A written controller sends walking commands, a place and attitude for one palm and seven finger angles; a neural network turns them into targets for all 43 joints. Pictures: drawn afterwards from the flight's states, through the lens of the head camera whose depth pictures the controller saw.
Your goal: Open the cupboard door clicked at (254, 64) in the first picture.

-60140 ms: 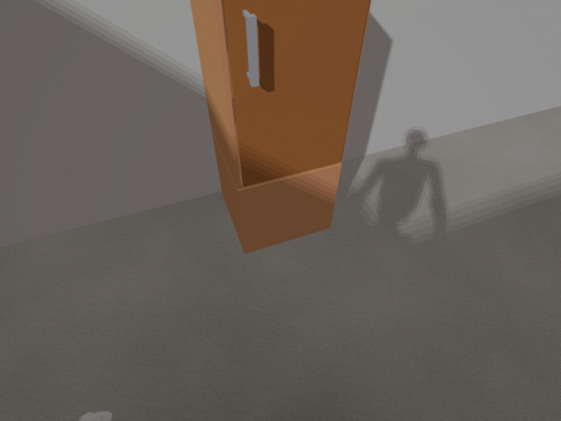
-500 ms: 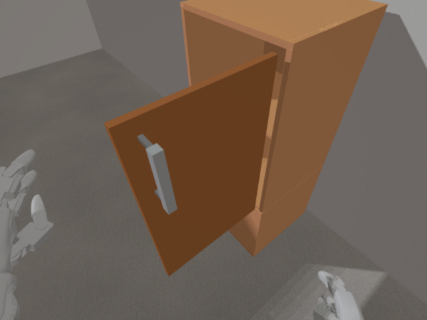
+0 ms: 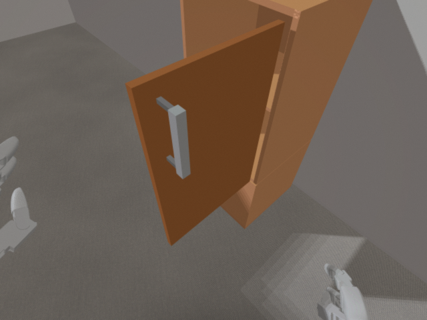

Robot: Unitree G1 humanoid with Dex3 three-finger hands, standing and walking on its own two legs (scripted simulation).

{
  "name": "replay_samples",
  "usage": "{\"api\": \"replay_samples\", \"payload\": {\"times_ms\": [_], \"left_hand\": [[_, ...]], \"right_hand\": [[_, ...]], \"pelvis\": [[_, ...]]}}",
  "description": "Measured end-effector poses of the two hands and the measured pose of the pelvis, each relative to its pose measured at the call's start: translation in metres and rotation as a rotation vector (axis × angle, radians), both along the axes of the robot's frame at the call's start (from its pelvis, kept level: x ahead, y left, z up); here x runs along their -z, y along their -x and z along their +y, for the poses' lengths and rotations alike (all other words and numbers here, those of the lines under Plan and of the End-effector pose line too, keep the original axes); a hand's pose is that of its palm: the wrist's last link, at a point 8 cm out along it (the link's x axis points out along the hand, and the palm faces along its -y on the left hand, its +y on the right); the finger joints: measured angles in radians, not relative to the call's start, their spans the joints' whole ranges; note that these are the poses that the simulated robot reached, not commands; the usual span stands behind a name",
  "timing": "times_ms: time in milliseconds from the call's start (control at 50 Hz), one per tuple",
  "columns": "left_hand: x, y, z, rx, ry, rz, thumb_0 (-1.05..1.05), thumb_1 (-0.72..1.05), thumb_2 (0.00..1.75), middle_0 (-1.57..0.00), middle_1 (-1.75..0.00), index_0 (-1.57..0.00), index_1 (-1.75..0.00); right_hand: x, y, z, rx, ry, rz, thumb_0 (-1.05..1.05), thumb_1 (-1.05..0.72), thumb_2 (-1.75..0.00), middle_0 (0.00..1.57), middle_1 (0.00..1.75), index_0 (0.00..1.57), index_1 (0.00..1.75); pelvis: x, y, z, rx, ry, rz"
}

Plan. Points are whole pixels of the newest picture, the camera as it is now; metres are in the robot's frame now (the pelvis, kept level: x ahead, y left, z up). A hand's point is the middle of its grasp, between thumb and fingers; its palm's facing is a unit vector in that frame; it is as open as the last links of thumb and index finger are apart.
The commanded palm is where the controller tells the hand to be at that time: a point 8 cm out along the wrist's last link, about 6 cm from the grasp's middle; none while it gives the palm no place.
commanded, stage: step back with the hand held close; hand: left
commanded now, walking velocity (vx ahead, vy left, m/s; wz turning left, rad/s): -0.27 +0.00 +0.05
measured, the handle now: (173, 140) +0.40 +0.11 +0.13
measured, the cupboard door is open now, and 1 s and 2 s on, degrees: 91 91 91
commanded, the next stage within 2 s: stop stepping back and stand still in 0.54 s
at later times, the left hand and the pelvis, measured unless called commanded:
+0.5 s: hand out of the picture +0.11 +0.31 +0.18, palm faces +0.47 -0.80 -0.37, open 7.4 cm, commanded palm +0.05 +0.34 +0.18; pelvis -0.08 +0.04 +0.00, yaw +1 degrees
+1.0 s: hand out of the picture +0.00 +0.34 +0.18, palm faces +0.29 -0.82 -0.50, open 7.4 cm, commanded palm -0.03 +0.39 +0.18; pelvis -0.21 +0.11 -0.01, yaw -7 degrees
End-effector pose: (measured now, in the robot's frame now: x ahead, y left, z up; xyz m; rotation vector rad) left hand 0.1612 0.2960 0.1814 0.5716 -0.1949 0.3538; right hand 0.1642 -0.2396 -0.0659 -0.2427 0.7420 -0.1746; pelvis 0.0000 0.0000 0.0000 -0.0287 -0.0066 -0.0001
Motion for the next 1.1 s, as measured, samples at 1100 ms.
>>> {"api": "replay_samples", "payload": {"times_ms": [1100], "left_hand": [[-0.005, 0.197, 0.123, 0.079, 0.081, -0.229, 0.01, 0.89, 0.90, -0.21, -0.30, -0.22, -0.30]], "right_hand": [[0.014, 0.285, 0.102, 0.131, 0.083, 0.036, 0.01, -0.90, -0.90, 0.20, 0.30, 0.20, 0.30]], "pelvis": [[0.017, 0.221, 0.129, 0.089, 0.014, -0.026]]}}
